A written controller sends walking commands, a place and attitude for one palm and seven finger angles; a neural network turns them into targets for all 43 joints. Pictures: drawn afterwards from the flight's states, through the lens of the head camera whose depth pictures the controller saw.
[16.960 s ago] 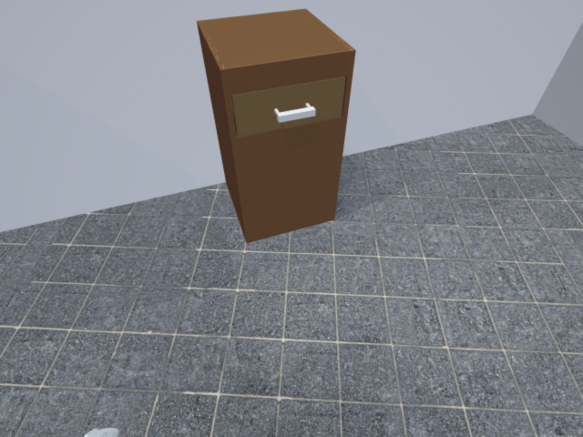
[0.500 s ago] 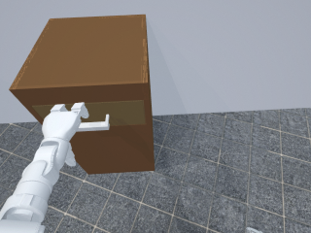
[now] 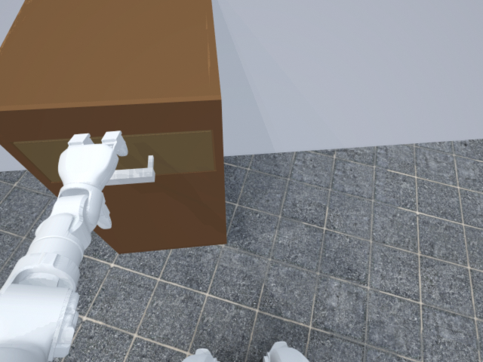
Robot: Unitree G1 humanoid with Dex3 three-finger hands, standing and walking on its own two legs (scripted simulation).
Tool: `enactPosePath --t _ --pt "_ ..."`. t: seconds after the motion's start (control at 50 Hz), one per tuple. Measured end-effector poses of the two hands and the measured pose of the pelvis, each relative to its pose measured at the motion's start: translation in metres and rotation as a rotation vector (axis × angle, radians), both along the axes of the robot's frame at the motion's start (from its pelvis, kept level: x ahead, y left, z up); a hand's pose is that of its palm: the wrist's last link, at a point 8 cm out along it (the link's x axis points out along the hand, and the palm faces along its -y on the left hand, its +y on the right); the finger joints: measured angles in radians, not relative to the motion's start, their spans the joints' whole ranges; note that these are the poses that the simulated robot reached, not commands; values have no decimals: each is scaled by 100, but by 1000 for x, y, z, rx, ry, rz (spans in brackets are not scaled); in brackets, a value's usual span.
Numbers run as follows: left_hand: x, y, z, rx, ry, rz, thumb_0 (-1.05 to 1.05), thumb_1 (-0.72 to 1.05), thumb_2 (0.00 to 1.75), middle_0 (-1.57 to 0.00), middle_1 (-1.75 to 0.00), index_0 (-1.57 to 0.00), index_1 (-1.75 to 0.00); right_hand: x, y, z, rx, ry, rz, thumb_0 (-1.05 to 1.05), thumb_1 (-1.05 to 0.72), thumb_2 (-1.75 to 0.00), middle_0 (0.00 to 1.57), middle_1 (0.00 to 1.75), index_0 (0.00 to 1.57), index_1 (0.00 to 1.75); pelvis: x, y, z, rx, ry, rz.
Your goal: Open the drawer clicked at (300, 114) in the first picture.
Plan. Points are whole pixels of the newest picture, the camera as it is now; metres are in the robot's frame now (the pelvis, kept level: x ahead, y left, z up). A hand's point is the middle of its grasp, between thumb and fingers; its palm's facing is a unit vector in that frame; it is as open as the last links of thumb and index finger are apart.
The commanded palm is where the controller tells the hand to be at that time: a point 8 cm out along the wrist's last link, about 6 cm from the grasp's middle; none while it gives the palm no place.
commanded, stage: move the hooked fingers above the handle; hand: left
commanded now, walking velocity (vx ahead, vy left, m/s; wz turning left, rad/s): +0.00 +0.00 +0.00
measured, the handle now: (124, 169) +0.51 +0.25 -0.09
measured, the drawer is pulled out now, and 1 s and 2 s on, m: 0.00 0.00 0.00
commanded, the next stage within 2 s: lower the fingers behind the handle in 0.88 s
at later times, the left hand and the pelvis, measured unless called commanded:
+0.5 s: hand (111, 175) +0.46 +0.25 -0.03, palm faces -0.11 -0.04 -0.99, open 13.7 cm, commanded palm +0.45 +0.25 +0.03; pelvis -0.01 +0.00 -0.01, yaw -1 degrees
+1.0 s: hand (110, 174) +0.46 +0.25 -0.03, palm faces -0.07 -0.05 -1.00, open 13.8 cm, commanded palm +0.45 +0.24 +0.03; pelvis +0.00 +0.00 -0.01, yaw +0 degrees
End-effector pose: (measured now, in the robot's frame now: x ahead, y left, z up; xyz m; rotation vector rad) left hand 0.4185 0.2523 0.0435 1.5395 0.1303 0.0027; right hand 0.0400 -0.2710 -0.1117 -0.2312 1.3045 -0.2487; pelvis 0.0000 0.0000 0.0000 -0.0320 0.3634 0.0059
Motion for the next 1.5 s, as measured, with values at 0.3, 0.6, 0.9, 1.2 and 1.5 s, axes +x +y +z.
enactPosePath --t 0.3,0.6,0.9,1.2,1.5 --pt "28 -6 -24 2 -16 7 0 -49 30 -32 -121 -33 -122 -46 6 -15 -4 132 -39 1 -91 -90 20 29 21 30 -5 5 -17 -17 68 -4" --pt "27 0 -19 -6 17 13 0 -49 30 -32 -120 -33 -121 -37 2 -9 -18 95 -31 1 -91 -90 20 29 21 30 -6 1 -13 -15 59 -7" --pt "25 3 -24 -15 -1 1 0 -49 30 -32 -120 -32 -120 -19 -1 -10 -29 83 -6 1 -91 -90 20 29 21 30 -1 2 -15 -22 70 4" --pt "24 -8 -30 -17 24 -11 0 -49 30 -32 -120 -32 -121 -16 9 -13 5 79 -13 1 -91 -90 20 29 21 30 3 3 -14 -18 66 -5" --pt "18 -3 -52 3 2 23 0 -49 30 -32 -120 -32 -120 -24 0 -28 -6 105 -6 1 -91 -90 20 29 21 30 -4 0 -28 -20 99 -3"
